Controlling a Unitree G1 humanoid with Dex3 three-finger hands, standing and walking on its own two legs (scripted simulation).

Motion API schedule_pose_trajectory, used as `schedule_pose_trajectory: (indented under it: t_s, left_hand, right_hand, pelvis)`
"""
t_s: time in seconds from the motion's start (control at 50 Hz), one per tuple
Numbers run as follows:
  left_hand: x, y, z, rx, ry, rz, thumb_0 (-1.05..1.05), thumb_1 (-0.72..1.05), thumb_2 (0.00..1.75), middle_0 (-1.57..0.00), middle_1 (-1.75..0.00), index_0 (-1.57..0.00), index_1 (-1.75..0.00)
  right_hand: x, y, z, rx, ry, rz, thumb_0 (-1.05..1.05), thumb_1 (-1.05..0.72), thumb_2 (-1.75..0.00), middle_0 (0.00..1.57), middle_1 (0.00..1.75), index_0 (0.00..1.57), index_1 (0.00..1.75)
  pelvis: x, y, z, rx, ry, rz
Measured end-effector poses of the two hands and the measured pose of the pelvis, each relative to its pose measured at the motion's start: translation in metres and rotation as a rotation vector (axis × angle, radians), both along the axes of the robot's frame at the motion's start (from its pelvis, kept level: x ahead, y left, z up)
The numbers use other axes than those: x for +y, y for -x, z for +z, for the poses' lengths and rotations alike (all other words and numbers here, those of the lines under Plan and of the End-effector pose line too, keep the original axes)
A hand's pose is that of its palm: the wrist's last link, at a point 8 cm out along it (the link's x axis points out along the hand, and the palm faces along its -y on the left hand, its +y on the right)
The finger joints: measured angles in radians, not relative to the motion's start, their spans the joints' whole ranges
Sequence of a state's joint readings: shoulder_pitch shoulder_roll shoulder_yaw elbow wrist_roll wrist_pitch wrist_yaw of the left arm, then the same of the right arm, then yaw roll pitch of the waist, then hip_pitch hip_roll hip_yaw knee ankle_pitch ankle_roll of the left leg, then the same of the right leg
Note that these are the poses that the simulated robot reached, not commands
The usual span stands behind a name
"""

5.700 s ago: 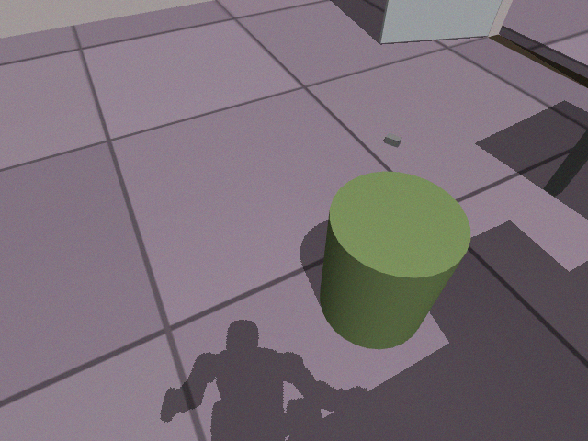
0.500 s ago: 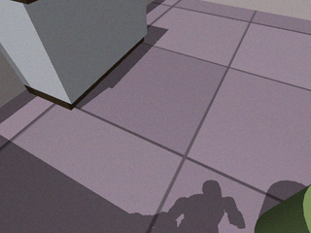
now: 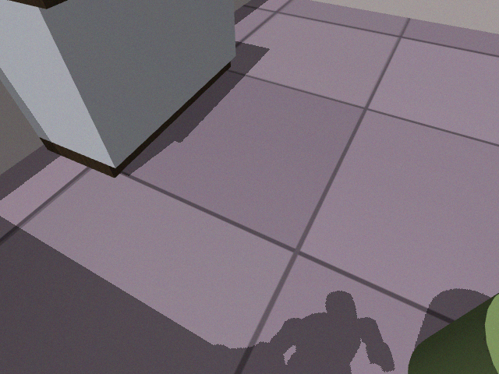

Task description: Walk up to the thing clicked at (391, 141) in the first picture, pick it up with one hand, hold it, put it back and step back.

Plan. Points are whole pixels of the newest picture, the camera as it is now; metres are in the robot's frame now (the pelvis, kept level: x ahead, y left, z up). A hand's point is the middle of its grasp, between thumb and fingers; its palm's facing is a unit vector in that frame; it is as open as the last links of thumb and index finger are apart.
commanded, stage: stand
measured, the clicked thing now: out of the picture +0.51 -1.66 -0.76
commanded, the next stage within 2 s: walk up in 0.34 s
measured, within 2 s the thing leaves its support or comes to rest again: neither
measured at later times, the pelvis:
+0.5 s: pelvis +0.02 +0.00 -0.01, yaw +0 degrees
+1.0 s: pelvis +0.16 +0.02 -0.03, yaw -3 degrees
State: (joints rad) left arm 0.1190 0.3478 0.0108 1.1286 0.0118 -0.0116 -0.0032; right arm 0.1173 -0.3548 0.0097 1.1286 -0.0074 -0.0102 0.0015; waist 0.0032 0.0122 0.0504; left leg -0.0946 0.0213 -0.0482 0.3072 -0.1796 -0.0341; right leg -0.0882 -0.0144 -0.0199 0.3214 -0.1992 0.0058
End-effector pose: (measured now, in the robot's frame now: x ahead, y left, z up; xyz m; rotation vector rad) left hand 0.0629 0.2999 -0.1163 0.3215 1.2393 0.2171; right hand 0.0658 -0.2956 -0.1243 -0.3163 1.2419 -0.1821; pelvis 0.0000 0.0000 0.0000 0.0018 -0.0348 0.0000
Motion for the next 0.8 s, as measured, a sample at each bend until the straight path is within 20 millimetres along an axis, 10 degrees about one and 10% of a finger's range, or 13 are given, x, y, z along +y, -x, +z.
schedule_pose_trajectory:
  t_s: [0.46,0.64,0.8]
  left_hand:
    - [0.010,-0.003,-0.003,-0.033,0.009,0.000,0.00,0.90,0.90,-0.21,-0.30,-0.21,-0.30]
    - [0.045,0.004,-0.013,0.025,-0.006,0.052,0.00,0.90,0.90,-0.21,-0.30,-0.21,-0.30]
    - [0.055,-0.058,-0.009,0.018,0.006,0.021,0.01,0.90,0.90,-0.20,-0.30,-0.20,-0.30]
  right_hand:
    - [-0.009,0.000,0.000,-0.023,0.006,0.000,0.00,-0.90,-0.90,0.20,0.30,0.20,0.30]
    - [-0.001,-0.054,0.006,-0.039,0.059,0.060,0.01,-0.90,-0.90,0.20,0.30,0.20,0.30]
    - [0.015,-0.087,0.026,-0.099,0.074,0.036,0.00,-0.90,-0.90,0.20,0.30,0.20,0.30]
  pelvis:
    - [0.001,-0.013,-0.008,0.008,-0.004,-0.004]
    - [0.023,-0.053,-0.018,-0.002,0.003,0.016]
    - [0.032,-0.098,-0.008,-0.019,0.006,0.014]
